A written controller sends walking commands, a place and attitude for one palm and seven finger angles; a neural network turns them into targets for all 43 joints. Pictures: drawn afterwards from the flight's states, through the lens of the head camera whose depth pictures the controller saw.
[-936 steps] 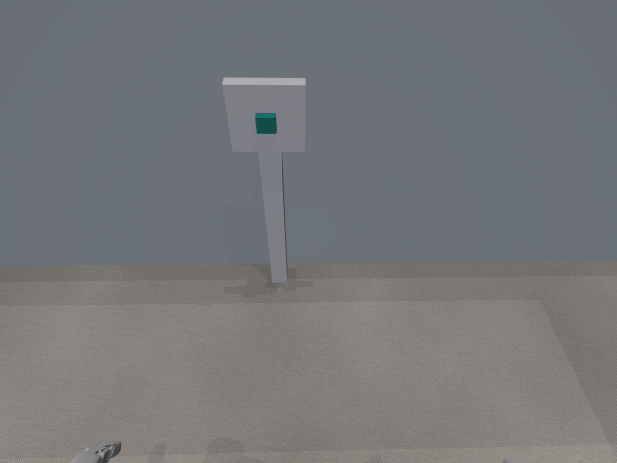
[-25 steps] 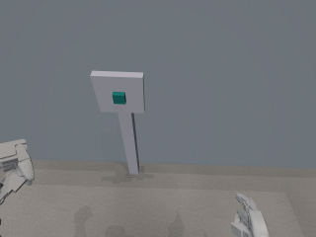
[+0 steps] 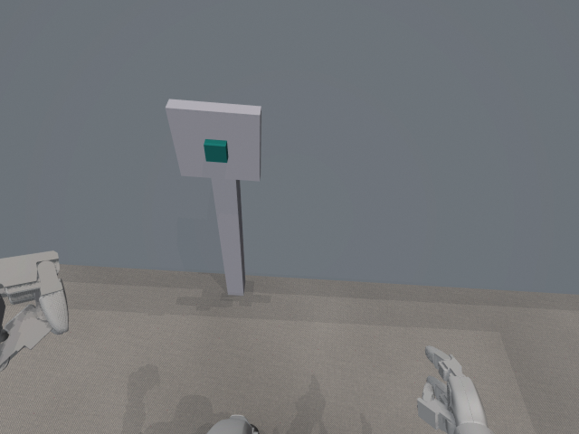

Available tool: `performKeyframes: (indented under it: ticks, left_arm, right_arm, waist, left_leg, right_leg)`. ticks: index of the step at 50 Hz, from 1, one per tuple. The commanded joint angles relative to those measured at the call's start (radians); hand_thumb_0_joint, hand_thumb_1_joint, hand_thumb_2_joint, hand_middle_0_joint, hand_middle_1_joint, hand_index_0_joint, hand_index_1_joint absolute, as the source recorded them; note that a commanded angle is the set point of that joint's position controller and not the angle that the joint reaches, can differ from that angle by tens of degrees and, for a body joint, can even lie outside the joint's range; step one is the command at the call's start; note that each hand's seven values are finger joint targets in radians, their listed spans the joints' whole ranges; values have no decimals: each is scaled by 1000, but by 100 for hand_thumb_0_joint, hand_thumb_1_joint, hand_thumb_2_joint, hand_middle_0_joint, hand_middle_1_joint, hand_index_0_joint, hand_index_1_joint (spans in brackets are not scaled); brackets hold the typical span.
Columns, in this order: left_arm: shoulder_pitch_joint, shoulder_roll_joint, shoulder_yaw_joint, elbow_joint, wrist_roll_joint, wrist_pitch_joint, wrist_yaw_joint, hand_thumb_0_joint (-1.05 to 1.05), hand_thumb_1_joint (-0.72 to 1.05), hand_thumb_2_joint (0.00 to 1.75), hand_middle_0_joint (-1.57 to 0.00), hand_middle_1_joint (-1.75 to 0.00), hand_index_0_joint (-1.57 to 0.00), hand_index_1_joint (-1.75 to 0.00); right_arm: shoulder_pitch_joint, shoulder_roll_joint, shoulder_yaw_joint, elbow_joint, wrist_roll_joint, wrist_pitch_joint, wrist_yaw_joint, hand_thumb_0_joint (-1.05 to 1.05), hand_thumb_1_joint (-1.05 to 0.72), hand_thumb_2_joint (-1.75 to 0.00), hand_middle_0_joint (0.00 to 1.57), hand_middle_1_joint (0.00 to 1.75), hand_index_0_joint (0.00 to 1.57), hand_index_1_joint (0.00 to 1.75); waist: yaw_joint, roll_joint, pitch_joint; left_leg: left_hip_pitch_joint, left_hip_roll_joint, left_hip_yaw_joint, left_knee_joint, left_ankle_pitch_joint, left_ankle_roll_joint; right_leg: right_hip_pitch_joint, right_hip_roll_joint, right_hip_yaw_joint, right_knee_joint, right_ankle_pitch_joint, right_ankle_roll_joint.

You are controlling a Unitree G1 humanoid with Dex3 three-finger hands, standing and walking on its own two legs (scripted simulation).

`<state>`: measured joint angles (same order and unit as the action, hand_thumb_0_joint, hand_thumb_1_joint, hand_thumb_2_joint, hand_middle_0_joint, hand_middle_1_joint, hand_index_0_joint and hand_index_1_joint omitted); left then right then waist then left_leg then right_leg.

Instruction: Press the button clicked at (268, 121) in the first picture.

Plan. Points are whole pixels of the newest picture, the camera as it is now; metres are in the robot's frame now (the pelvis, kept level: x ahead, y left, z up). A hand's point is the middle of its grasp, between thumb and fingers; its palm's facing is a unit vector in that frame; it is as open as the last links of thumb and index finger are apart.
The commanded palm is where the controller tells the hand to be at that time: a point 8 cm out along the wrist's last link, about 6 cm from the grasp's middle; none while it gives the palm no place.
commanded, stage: step back with the hand held close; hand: left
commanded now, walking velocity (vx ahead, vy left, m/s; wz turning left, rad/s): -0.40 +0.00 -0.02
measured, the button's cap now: (216, 150) +0.64 +0.19 -0.02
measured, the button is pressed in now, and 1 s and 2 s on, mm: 0 0 0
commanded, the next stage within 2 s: stop stepping back and stand still in 0.16 s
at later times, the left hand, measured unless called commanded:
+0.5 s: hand out of the picture +0.07 +0.24 +0.18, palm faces +0.27 -0.85 -0.46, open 3.1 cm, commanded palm +0.02 +0.28 +0.19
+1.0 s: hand out of the picture +0.05 +0.24 +0.17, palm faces +0.34 -0.83 -0.44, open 3.1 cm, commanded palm +0.00 +0.28 +0.19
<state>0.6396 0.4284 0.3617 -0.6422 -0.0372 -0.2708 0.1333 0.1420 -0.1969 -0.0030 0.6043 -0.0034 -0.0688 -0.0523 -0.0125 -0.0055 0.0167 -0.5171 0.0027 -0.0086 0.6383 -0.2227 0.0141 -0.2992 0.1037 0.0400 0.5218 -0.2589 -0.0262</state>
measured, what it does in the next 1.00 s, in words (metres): walks backwards: left foot, then right foot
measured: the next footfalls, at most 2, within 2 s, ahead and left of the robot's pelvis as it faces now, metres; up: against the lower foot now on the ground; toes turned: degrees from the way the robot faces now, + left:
left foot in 0.10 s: +0.07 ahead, +0.10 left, +0.00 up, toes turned -1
right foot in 0.46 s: -0.13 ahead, -0.09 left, +0.00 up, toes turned -6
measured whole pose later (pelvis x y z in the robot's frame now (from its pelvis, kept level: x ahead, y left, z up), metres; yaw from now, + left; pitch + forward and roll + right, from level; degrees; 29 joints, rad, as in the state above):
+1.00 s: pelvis -0.15 +0.01 +0.01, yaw -4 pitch -1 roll -1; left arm 0.65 0.37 0.37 -0.55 -0.02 -0.22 0.17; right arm 0.28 -0.21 0.01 0.66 0.00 -0.10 -0.06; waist -0.02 -0.01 -0.03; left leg -0.33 0.01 0.02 0.65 -0.30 0.01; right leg -0.21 0.02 -0.07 0.51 -0.29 -0.04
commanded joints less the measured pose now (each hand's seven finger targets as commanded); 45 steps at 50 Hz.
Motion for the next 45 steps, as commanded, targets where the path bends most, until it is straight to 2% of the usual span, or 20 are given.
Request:
performKeyframes:
  ticks: [1,3,4,7,11,14,16,19,21,23,24,25,27,30,33,35,39,40,43,45]
  left_arm:
    - [-24,158,151,-114,-7,-22,42,0,90,90,-130,-150,-130,-150]
    - [-40,149,131,-118,0,-20,37,0,90,90,-130,-150,-130,-150]
    - [-61,143,109,-150,1,-25,31,0,90,90,-130,-150,-130,-150]
    - [-32,177,129,-185,-11,-40,9,0,90,90,-130,-150,-130,-150]
    - [-12,123,101,-249,-18,-23,16,0,90,90,-130,-150,-130,-150]
    - [-9,131,116,-257,-18,-3,24,0,90,90,-130,-150,-130,-150]
    - [30,124,116,-244,-22,17,32,0,90,90,-130,-150,-130,-150]
    - [64,158,146,-253,-26,51,37,0,90,90,-130,-150,-130,-150]
    - [70,167,138,-267,-25,55,28,0,90,90,-130,-150,-130,-150]
    - [12,219,197,-269,-43,47,42,0,90,90,-130,-150,-130,-150]
    - [-48,197,174,-250,-43,52,41,0,90,90,-130,-150,-130,-150]
    - [-55,144,128,-173,-40,69,41,0,90,90,-130,-150,-130,-150]
    - [-109,109,88,-112,-16,70,45,0,90,90,-130,-150,-130,-150]
    - [-163,113,75,-84,12,51,51,0,90,90,-130,-150,-130,-150]
    - [-138,130,94,-137,9,18,48,0,90,90,-130,-150,-130,-150]
    - [-135,148,115,-194,14,4,41,0,90,90,-130,-150,-130,-150]
    - [34,131,138,-182,11,14,44,0,90,90,-130,-150,-130,-150]
    - [46,118,127,-166,14,12,43,0,90,90,-130,-150,-130,-150]
    - [-1,135,147,-106,3,11,46,0,90,90,-130,-150,-130,-150]
    - [-32,116,140,-67,0,5,52,0,90,90,-130,-150,-130,-150]
  right_arm:
    - [-65,-92,-45,-147,-9,0,-21,0,-90,-90,20,30,20,30]
    - [-62,-107,-35,-144,-8,8,-33,0,-90,-90,20,30,20,30]
    - [-72,-127,-40,-145,-1,2,-41,0,-90,-90,20,30,20,30]
    - [-50,-138,-56,-175,-15,-39,-23,0,-90,-90,20,30,20,30]
    - [-9,-143,-61,-139,-16,-88,3,0,-90,-90,20,30,20,30]
    - [-16,-138,-54,-133,-17,-100,6,0,-90,-90,20,30,20,30]
    - [-30,-128,-37,-149,-16,-99,2,0,-90,-90,20,30,20,30]
    - [-25,-127,-32,-162,-21,-90,-11,0,-90,-90,20,30,20,30]
    - [-10,-115,-25,-153,-21,-76,-11,0,-90,-90,20,30,20,30]
    - [-16,-117,-21,-112,-39,-52,-12,0,-90,-90,20,30,20,30]
    - [-11,-121,-24,-105,-32,-63,-11,0,-90,-90,20,30,20,30]
    - [13,-117,-39,-98,-2,-62,-20,0,-90,-90,20,30,20,30]
    - [-25,-130,-31,-101,3,-68,-29,0,-90,-90,20,30,20,30]
    - [-16,-139,-24,-95,-1,-93,-53,0,-90,-90,20,30,20,30]
    - [23,-135,-15,-107,0,-112,-53,0,-90,-90,20,30,20,30]
    - [14,-125,-19,-103,-19,-128,-44,0,-90,-90,20,30,20,30]
    - [-3,-133,-21,-126,-5,-130,-20,0,-90,-90,20,30,20,30]
    - [-4,-128,-23,-134,-4,-119,-20,0,-90,-90,20,30,20,30]
    - [18,-121,-43,-127,-3,-90,-15,0,-90,-90,20,30,20,30]
    - [26,-117,-37,-113,-2,-81,-13,0,-90,-90,20,30,20,30]
  waist:
    - [-8,-105,-96]
    - [-18,-47,-78]
    - [-17,41,-93]
    - [15,248,-249]
    - [15,142,-234]
    - [10,189,-189]
    - [8,235,-170]
    - [8,268,-162]
    - [-3,135,-169]
    - [1,-75,-179]
    - [4,-155,-173]
    - [-8,-220,-106]
    - [-17,-137,35]
    - [-15,30,62]
    - [-19,241,-36]
    - [-14,190,-47]
    - [17,189,-85]
    - [5,146,-59]
    - [2,-160,2]
    - [-14,-127,-3]
  left_leg:
    - [126,5,-66,157,-142,-23]
    - [171,7,-41,-126,-2,-12]
    - [214,55,-64,-272,272,7]
    - [299,286,-259,-333,628,99]
    - [322,305,-199,-314,494,139]
    - [250,275,-193,-418,93,120]
    - [197,222,-185,-528,-303,75]
    - [158,124,-95,-535,-408,-19]
    - [245,9,37,-290,-220,-64]
    - [347,9,25,151,-33,-41]
    - [292,-4,-11,246,-60,-44]
    - [210,6,-44,295,-82,-41]
    - [147,50,-22,167,-102,-11]
    - [277,48,21,-171,-118,24]
    - [351,226,-329,-325,-23,113]
    - [301,298,-438,-420,-80,161]
    - [85,160,-107,-340,-240,67]
    - [13,107,-59,-275,-274,38]
    - [32,5,10,182,-177,-18]
    - [6,29,-24,252,-164,-16]
  right_leg:
    - [-91,-353,240,-216,390,-122]
    - [-23,-251,149,-123,499,-54]
    - [12,-174,80,-44,469,0]
    - [-9,-38,7,249,-142,44]
    - [-111,-43,29,455,-232,43]
    - [-51,-48,-24,396,-230,50]
    - [39,-25,-90,261,-269,35]
    - [227,15,-179,-109,-249,7]
    - [172,-93,-95,-301,-161,-44]
    - [-141,-371,139,-390,-212,-153]
    - [-160,-407,202,-393,-319,-191]
    - [-156,-391,191,-371,-382,-175]
    - [-144,-365,134,-326,-303,-135]
    - [-114,-257,42,-157,-241,-70]
    - [-121,-98,-87,145,-90,23]
    - [-126,-103,-46,308,-269,28]
    - [202,-108,-113,-29,-114,16]
    - [239,-130,-68,-100,-113,0]
    - [-21,-399,374,-374,-445,-141]
    - [31,-406,307,-328,-192,-161]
